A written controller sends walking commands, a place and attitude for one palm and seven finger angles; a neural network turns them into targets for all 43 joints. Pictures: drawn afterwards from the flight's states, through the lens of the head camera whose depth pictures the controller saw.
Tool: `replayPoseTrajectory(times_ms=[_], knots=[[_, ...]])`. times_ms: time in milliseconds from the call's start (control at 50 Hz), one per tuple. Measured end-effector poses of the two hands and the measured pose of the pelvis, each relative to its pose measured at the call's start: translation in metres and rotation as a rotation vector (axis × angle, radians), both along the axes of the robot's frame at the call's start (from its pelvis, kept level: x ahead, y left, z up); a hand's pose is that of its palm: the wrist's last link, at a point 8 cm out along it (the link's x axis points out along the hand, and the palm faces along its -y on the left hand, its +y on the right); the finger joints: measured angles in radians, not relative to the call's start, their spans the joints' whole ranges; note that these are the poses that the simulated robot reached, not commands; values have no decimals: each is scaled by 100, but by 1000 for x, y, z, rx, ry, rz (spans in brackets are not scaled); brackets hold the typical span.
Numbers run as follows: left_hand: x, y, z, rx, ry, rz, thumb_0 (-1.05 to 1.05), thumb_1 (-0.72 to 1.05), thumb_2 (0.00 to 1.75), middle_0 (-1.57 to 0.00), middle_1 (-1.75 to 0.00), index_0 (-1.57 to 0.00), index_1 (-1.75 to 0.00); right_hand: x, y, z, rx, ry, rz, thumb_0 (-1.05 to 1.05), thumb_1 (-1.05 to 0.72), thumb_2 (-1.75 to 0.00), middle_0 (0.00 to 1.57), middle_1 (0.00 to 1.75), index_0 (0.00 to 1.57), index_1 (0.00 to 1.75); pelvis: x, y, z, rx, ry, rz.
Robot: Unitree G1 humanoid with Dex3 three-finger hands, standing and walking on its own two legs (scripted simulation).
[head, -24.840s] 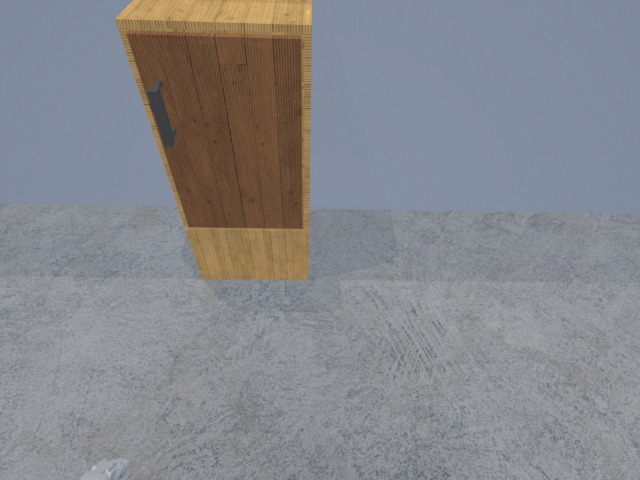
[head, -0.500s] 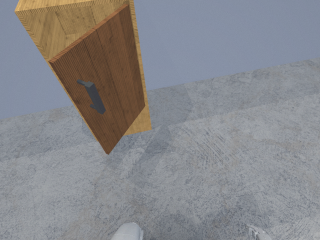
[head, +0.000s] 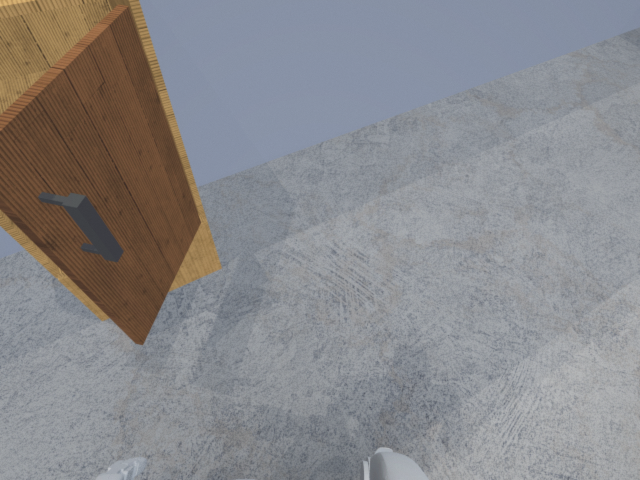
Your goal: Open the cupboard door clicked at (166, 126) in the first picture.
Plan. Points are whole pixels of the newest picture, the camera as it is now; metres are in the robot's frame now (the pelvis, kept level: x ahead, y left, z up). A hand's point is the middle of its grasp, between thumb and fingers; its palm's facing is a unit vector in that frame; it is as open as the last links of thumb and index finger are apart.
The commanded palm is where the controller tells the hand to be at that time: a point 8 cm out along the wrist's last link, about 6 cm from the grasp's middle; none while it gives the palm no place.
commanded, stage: walk to a spot facing it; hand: left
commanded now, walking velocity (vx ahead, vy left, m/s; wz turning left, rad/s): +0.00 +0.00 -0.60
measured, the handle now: (83, 228) +0.42 +0.40 -0.03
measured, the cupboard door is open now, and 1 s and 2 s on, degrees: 48 48 48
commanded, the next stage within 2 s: turn to face it in 1.88 s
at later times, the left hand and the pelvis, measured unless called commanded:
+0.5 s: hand (236, 418) +0.20 +0.14 -0.17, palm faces -0.31 -0.93 -0.18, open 7.4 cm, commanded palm none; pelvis +0.04 -0.02 +0.00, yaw -19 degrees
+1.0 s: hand (310, 371) +0.29 +0.04 -0.18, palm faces -0.51 -0.84 -0.17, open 7.4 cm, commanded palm none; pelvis +0.18 -0.13 -0.01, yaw -36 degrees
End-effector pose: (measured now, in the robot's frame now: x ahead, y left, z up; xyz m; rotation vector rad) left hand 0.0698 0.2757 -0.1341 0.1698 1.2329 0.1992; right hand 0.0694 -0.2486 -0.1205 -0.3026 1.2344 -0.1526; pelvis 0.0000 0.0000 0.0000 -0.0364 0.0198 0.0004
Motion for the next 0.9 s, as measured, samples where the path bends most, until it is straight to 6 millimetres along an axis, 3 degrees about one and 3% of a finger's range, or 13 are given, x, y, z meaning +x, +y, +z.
replayPoseTrajectory(times_ms=[100,160,300,360,420,560,680,760,900], knots=[[51,-22,0,27,-50,-134,0,91,90,-20,-29,-20,-30,-43,-26,-20,25,47,-131,0,-91,-90,21,30,20,30,8,-15,-13,20,-2,-78],[69,-38,-2,46,-70,-196,0,91,90,-20,-29,-20,-30,-58,-40,-30,23,73,-207,1,-91,-90,21,30,20,30,8,-21,-19,29,-4,-126],[87,-61,-3,13,-33,-287,0,91,90,-20,-29,-20,-30,-55,-43,-7,7,1,-296,1,-91,-90,20,30,20,30,13,-18,-6,62,-3,-221],[98,-64,-13,-17,-20,-321,0,91,90,-20,-30,-20,-30,-53,-38,-7,-12,-54,-319,1,-91,-90,20,30,20,30,20,-10,-13,41,7,-259],[114,-70,-15,-38,-15,-358,0,91,90,-20,-30,-20,-30,-63,-29,-8,-14,-53,-342,0,-91,-90,20,30,20,30,25,-9,-14,28,7,-292],[164,-109,5,-64,-64,-444,1,91,90,-20,-29,-20,-30,-99,-22,-4,48,52,-423,0,-91,-90,21,30,20,30,47,-33,0,24,20,-371],[211,-164,1,-29,-116,-562,0,91,90,-20,-29,-20,-30,-124,-44,-33,103,110,-553,0,-91,-90,21,30,20,30,67,-71,-19,45,11,-453],[215,-183,5,-16,-94,-556,0,91,90,-20,-29,-20,-30,-101,-70,-29,103,113,-583,1,-91,-90,21,30,20,30,85,-87,-11,40,0,-483],[213,-193,0,-17,83,-575,0,91,90,-20,-30,-20,-30,2,-123,0,50,-105,-590,1,-91,-90,20,30,20,30,133,-112,3,60,3,-576]])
